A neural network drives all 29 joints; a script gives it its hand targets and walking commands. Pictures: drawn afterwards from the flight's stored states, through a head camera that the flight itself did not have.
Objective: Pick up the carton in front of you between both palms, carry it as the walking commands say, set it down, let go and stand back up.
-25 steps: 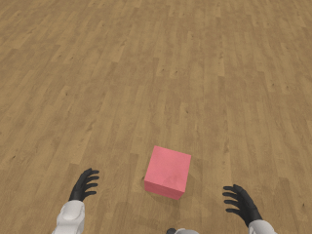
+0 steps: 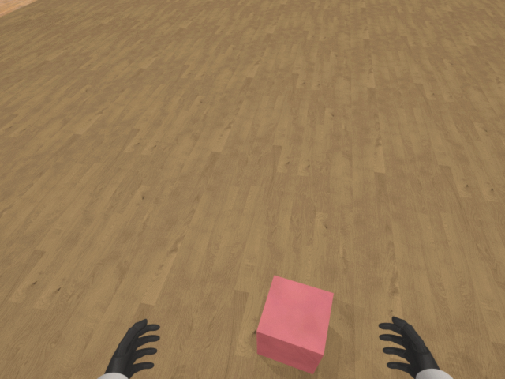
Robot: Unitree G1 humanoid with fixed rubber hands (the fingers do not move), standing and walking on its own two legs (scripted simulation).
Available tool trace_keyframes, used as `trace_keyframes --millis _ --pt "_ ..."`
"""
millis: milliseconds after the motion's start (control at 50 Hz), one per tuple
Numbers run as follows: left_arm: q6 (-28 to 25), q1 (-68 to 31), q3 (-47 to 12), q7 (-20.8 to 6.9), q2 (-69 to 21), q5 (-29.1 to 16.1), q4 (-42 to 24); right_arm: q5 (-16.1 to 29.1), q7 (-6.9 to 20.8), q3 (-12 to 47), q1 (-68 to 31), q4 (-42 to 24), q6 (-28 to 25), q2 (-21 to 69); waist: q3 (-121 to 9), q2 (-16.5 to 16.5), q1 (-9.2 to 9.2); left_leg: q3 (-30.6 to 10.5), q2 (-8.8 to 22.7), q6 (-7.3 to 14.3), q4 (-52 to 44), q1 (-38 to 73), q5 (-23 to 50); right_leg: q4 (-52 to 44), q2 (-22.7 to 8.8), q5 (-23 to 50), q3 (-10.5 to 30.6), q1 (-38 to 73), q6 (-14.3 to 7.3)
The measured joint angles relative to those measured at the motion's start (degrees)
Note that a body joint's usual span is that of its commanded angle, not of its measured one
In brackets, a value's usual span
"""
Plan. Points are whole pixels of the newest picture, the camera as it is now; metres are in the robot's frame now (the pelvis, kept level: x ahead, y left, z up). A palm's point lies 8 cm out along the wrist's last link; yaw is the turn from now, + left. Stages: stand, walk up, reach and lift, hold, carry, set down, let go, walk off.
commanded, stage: let go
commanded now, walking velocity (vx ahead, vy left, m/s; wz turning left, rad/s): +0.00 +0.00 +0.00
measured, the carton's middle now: (293, 324) +0.43 -0.11 -0.65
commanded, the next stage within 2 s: stand in 0.12 s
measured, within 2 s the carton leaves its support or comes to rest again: neither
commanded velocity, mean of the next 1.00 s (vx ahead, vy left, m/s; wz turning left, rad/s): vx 0.00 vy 0.00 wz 0.00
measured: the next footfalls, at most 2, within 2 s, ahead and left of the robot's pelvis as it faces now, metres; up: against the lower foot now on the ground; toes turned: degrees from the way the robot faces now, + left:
none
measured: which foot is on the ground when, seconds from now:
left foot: down 0.00-1.00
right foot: down 0.00-1.00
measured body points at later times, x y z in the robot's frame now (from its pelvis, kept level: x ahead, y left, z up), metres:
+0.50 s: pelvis +0.03 -0.03 -0.02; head +0.04 -0.05 +0.43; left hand +0.14 +0.22 -0.13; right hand +0.10 -0.31 -0.13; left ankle -0.06 +0.11 -0.74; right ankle +0.01 -0.13 -0.74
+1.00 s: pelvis +0.04 -0.03 -0.02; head +0.05 -0.05 +0.43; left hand +0.14 +0.21 -0.14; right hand +0.04 -0.31 -0.16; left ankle -0.06 +0.11 -0.74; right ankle +0.01 -0.13 -0.74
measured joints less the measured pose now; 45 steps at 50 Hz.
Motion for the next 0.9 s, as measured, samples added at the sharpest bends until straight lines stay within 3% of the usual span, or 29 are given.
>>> trace_keyframes --millis 120,240,340,620,900 --pt "1.0 -0.5 0.4 -0.7 -0.5 0.6 -0.2 0.4 -0.5 0.4 0.8 -1.5 1.6 0.2 1.3 -0.2 0.16 0.0 0.8 -0.9 -0.2 0.8 0.4 0.7 0.7 0.1 -0.2 0.4 -0.9" --pt "-4.3 4.8 0.7 0.9 1.3 2.9 7.8 -1.9 -2.8 0.5 3.4 6.0 -9.7 -2.3 -4.0 2.0 0.10 1.9 2.6 -1.6 3.2 -5.7 -2.2 3.4 2.0 -0.9 0.1 -6.4 -1.2" --pt "-6.7 7.7 1.6 0.3 2.0 2.7 12.2 -1.5 -3.5 0.2 6.4 11.4 -12.8 -3.8 -5.7 2.7 0.12 2.7 3.6 -2.4 4.9 -7.5 -3.7 5.9 3.2 -2.8 0.8 -9.1 -2.2" --pt "-6.0 6.7 -0.4 1.9 0.4 2.1 13.9 0.0 -4.9 1.8 8.0 16.1 -11.8 -2.6 -8.1 0.5 -0.78 4.8 4.5 -3.2 8.0 -7.3 -8.2 12.9 4.6 -8.3 2.5 -11.7 -3.3" --pt "-4.4 7.2 -0.2 2.9 1.2 2.1 15.0 0.0 -5.2 1.9 9.0 20.1 -10.1 -2.6 -6.3 0.0 -0.80 6.8 4.2 -3.1 7.3 -5.4 -8.3 14.4 4.6 -8.9 4.0 -11.4 -3.2"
